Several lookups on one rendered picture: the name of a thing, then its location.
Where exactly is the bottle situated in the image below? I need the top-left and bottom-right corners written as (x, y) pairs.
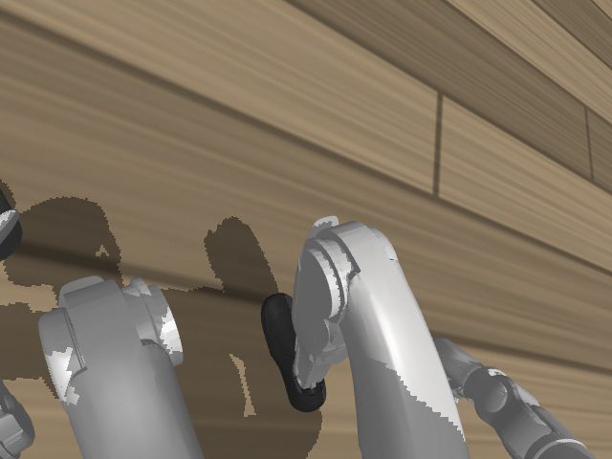
top-left (0, 188), bottom-right (22, 261)

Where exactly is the right robot hand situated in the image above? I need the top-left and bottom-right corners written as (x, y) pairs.
top-left (432, 338), bottom-right (485, 404)

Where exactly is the right robot arm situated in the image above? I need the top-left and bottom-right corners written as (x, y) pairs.
top-left (463, 366), bottom-right (597, 459)

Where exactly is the left robot hand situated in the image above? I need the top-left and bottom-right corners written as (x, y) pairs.
top-left (0, 209), bottom-right (19, 244)

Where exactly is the left robot arm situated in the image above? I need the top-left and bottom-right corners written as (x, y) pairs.
top-left (0, 377), bottom-right (35, 459)

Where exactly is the right robot foot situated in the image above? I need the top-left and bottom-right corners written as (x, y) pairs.
top-left (261, 294), bottom-right (326, 412)

